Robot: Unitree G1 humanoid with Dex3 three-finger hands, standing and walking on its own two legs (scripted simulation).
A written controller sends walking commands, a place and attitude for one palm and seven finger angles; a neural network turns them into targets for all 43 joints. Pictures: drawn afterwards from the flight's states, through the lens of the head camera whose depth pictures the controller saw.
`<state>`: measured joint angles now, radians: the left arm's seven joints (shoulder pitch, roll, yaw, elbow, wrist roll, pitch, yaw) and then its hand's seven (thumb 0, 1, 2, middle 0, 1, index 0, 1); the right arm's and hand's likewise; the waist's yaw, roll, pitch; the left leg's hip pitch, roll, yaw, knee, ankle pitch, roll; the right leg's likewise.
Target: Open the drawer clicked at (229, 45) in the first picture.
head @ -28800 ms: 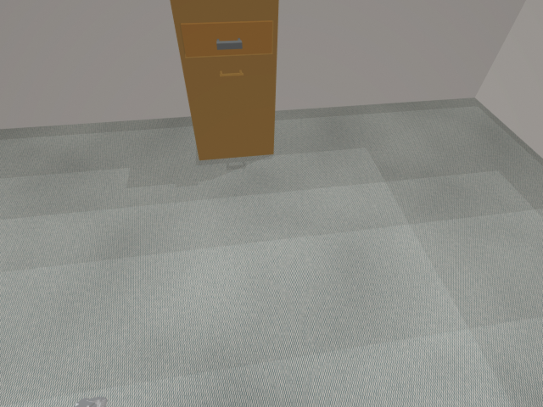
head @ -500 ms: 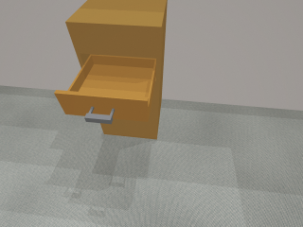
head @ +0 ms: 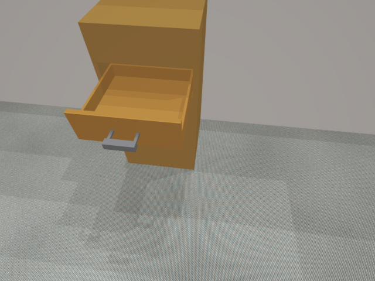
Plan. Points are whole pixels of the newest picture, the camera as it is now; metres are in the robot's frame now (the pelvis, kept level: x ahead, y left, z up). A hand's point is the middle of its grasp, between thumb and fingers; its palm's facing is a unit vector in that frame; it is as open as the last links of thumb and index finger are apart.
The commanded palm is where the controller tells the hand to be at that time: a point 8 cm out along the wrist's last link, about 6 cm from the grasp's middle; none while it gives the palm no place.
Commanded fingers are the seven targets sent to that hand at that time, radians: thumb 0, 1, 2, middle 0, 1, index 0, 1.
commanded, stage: look to check the result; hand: left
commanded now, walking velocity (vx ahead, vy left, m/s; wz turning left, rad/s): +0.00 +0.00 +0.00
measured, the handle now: (122, 139) +0.54 +0.25 -0.11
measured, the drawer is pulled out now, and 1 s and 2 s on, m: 0.30 0.30 0.30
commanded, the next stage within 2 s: stand and wait in 0.02 s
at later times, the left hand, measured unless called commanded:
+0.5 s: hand out of the picture +0.01 +0.16 -0.17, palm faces +0.06 -0.98 -0.19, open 7.4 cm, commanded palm none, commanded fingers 0.00 0.90 0.90 -0.20 -0.30 -0.20 -0.30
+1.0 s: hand out of the picture +0.01 +0.16 -0.17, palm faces +0.06 -0.98 -0.19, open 7.4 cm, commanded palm none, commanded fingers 0.00 0.90 0.90 -0.20 -0.30 -0.20 -0.30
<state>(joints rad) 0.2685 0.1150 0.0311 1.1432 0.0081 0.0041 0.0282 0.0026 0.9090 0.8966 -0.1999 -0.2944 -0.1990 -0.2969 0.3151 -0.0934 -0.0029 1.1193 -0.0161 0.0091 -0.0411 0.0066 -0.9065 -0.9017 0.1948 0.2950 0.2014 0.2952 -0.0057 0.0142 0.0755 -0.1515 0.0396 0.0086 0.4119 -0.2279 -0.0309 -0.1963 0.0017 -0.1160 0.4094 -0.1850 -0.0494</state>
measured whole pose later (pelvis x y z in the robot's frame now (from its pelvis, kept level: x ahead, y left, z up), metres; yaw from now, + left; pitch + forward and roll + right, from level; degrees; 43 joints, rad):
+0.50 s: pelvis +0.01 +0.00 +0.00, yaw +0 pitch -2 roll +0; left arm 0.25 0.13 0.03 1.14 0.01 0.00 0.03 0.00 0.91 0.90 -0.20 -0.29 -0.20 -0.30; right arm 0.31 -0.11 -0.01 1.13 -0.02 0.01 -0.04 0.01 -0.91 -0.90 0.19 0.30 0.20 0.30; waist -0.01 0.02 0.08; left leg -0.13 0.05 0.00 0.39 -0.23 -0.04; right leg -0.17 0.01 -0.12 0.39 -0.19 -0.05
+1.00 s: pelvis +0.01 -0.01 +0.00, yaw +0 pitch -2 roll +0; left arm 0.26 0.13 0.03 1.15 0.01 0.00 0.03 0.00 0.91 0.90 -0.20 -0.29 -0.20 -0.30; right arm 0.30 -0.11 0.00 1.13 -0.02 0.01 -0.04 0.01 -0.91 -0.90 0.20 0.30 0.20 0.30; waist -0.01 0.02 0.07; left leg -0.12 0.05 0.00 0.38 -0.23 -0.04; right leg -0.16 0.01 -0.12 0.38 -0.19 -0.05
